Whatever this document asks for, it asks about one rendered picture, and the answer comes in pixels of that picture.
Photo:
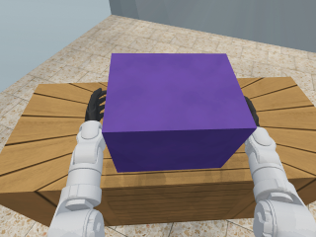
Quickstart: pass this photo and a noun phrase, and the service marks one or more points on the pedestal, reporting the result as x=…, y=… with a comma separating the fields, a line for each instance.
x=35, y=161

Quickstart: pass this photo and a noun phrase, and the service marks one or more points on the left robot upper arm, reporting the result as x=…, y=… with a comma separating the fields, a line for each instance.
x=78, y=223

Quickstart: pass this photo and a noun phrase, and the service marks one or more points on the robot left forearm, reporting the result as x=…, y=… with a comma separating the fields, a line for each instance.
x=82, y=189

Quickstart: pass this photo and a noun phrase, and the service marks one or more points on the right robot upper arm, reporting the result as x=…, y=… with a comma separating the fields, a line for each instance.
x=282, y=219

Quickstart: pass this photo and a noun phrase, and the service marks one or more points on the robot left hand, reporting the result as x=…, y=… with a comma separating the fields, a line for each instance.
x=94, y=108

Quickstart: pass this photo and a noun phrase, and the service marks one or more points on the robot right forearm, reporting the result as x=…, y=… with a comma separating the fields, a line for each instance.
x=268, y=175

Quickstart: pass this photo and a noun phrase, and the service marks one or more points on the robot right hand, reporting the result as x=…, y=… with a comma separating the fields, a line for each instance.
x=253, y=111

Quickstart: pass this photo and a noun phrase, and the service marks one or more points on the carton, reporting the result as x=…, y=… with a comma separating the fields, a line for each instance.
x=173, y=111

